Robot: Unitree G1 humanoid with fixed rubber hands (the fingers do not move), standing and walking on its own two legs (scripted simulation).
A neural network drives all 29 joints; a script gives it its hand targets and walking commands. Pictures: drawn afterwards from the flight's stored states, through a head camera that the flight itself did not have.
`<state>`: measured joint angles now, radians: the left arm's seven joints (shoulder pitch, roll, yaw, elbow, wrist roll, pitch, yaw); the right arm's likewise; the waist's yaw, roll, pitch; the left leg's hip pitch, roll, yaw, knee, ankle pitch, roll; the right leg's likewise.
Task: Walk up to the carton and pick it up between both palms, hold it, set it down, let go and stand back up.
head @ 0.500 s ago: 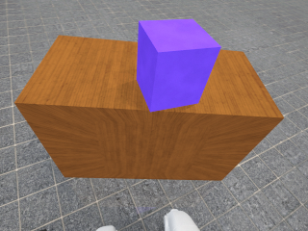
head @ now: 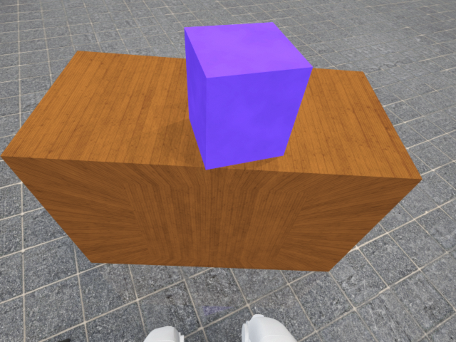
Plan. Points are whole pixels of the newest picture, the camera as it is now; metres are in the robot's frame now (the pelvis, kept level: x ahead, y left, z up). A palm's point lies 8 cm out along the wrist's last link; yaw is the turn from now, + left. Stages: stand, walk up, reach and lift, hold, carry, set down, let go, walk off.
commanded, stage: walk up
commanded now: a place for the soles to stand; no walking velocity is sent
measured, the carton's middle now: (238, 97) +0.62 -0.03 +0.08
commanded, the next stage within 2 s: none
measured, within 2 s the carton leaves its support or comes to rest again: neither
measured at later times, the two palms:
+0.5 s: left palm out of the picture +0.08 +0.30 -0.10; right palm out of the picture +0.07 -0.33 -0.08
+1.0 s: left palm (65, 309) +0.19 +0.30 -0.10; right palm out of the picture +0.13 -0.32 -0.11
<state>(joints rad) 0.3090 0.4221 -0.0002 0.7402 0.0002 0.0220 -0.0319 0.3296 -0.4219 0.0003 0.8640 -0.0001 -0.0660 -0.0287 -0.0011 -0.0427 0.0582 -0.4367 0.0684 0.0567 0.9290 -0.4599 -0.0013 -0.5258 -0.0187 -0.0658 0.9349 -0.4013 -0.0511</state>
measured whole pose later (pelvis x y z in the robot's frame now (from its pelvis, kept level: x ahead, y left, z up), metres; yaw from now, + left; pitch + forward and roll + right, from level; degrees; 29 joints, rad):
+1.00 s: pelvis +0.11 -0.01 -0.01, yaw -2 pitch -1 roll +0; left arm 0.32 0.44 0.00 0.74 0.00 -0.04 -0.04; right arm 0.37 -0.39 0.00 0.86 0.00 -0.08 0.01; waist 0.00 -0.02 0.05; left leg -0.33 0.09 0.07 0.98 -0.62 0.01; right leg -0.59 -0.02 -0.04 0.95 -0.35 -0.04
